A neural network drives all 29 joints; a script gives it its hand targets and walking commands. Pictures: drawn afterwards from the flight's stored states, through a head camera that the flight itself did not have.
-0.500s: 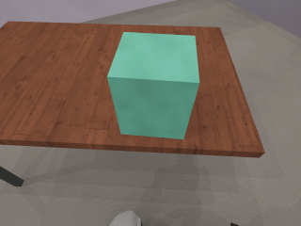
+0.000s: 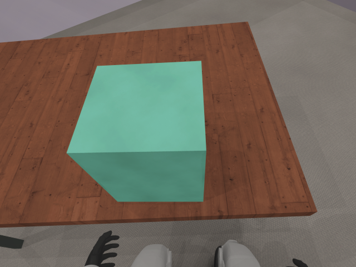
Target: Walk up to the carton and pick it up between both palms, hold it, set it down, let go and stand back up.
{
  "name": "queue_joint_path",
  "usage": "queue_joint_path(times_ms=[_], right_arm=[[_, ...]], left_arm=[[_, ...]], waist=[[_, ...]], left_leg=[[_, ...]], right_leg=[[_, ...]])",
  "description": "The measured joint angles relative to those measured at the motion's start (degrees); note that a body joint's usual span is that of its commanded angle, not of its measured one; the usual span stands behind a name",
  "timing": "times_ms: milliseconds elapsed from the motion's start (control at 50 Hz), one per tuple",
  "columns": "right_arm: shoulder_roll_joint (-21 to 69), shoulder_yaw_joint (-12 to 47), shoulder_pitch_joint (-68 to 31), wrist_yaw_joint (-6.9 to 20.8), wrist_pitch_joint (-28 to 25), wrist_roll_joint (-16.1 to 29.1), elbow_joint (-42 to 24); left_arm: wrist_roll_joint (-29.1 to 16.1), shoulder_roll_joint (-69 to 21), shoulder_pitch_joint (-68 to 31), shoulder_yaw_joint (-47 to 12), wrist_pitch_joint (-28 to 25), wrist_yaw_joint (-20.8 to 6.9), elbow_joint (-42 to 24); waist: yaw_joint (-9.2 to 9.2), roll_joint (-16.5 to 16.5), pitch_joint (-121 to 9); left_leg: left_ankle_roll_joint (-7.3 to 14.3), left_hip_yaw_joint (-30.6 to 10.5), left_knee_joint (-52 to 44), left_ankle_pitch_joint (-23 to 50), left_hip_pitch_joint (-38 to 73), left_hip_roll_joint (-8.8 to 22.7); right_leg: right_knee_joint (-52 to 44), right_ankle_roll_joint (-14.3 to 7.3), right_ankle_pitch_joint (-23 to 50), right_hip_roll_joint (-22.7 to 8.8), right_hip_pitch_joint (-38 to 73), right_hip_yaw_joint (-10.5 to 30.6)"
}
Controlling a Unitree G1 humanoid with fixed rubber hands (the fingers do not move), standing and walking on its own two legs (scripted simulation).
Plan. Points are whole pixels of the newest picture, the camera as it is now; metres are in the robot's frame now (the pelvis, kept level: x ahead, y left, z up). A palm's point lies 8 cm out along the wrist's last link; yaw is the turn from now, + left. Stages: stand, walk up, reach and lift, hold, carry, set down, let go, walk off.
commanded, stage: walk up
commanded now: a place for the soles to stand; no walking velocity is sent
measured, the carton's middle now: (154, 139) +0.36 +0.08 +0.06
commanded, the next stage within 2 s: none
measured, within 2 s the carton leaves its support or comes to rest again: neither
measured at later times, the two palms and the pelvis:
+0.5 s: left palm out of the picture -0.01 +0.31 -0.13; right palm out of the picture +0.02 -0.18 -0.11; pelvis -0.04 +0.05 +0.01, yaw -1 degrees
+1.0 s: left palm out of the picture +0.01 +0.27 -0.12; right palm out of the picture -0.01 -0.21 -0.12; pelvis -0.03 +0.04 +0.02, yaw -3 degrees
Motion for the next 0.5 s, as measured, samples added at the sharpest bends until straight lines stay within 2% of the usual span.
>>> queue_joint_path(times_ms=[100,140,200,220,240,260,300,340,380,440,500], right_arm=[[0.43,0.08,-2.19,0.63,-0.45,-0.16,-1.82],[0.85,0.04,-2.49,0.73,-0.53,-0.07,-2.30],[1.70,0.07,-1.82,0.97,-1.30,-0.01,-2.79],[2.68,0.19,-1.77,1.09,-1.66,-0.04,-2.27],[3.36,0.58,-1.20,1.37,-1.77,-0.02,-2.10],[3.63,1.05,-0.36,1.61,-1.79,0.26,-2.03],[3.90,1.34,1.01,1.48,-1.98,-0.11,-1.42],[4.28,1.34,1.91,0.95,-2.30,-0.44,-0.46],[4.54,1.68,2.42,0.43,-2.69,-0.52,0.48],[4.66,2.22,2.34,0.56,-3.25,-0.62,1.56],[4.67,2.55,2.30,0.59,-3.19,-0.79,2.22]], left_arm=[[0.67,0.91,-1.60,-0.75,0.64,0.04,-0.39],[0.92,1.69,-1.63,-0.78,1.26,-0.13,0.41],[0.75,3.10,-1.32,-0.85,2.39,-0.46,2.09],[0.61,4.09,-1.33,-0.66,2.71,-0.76,2.99],[0.56,4.84,-0.84,-0.41,3.12,-1.08,3.81],[0.34,5.26,0.03,-0.24,3.54,-1.13,4.55],[-0.14,5.83,1.90,-0.02,4.22,-0.92,6.11],[-0.28,6.40,3.06,0.52,4.28,-1.26,7.61],[-0.26,6.76,4.03,1.10,3.80,-1.55,8.46],[0.22,6.58,5.13,1.30,2.84,-1.77,9.57],[0.45,5.51,6.99,0.70,2.40,-1.78,10.35]], waist=[[0.99,-1.68,-0.04],[1.41,-2.47,-0.42],[0.89,-3.42,-1.18],[1.02,-5.26,-0.70],[1.36,-6.43,-0.73],[1.49,-6.56,-1.26],[0.25,-5.57,-2.60],[-0.77,-5.15,-3.35],[-0.78,-5.38,-3.87],[-0.08,-5.66,-3.68],[-0.21,-5.11,-4.20]], left_leg=[[-0.87,-0.60,-4.48,3.18,-1.21,0.32],[-0.52,-0.26,-9.30,5.93,0.35,0.25],[0.58,0.64,-20.54,13.19,4.78,-0.23],[1.51,1.48,-21.45,14.55,5.60,-1.39],[2.27,2.21,-21.94,15.05,6.27,-1.97],[2.81,2.50,-22.34,15.18,6.69,-1.77],[3.37,1.92,-23.61,15.61,7.37,-0.78],[3.50,1.59,-26.10,17.02,8.45,-0.38],[3.74,2.23,-28.57,18.51,9.15,-0.64],[4.17,3.95,-30.11,19.65,9.23,-1.33],[4.46,5.35,-28.10,18.58,7.70,-1.65]], right_leg=[[-2.73,0.58,2.52,-1.03,-0.78,-0.81],[-2.46,1.03,2.95,-1.41,-1.61,-0.71],[-0.75,2.19,2.79,-2.45,-2.73,-1.07],[-0.25,2.63,2.73,-3.50,-2.62,-0.16],[0.22,2.54,0.18,-3.71,-2.49,0.83],[1.49,2.18,-5.32,-2.96,-2.61,1.60],[6.70,1.58,-14.41,-0.63,-2.73,2.78],[11.77,1.26,-16.02,1.20,-2.31,4.27],[14.10,1.09,-15.18,1.80,-1.38,5.15],[10.12,1.19,-12.49,1.39,2.32,5.03],[0.48,1.12,-9.84,1.14,8.78,3.69]])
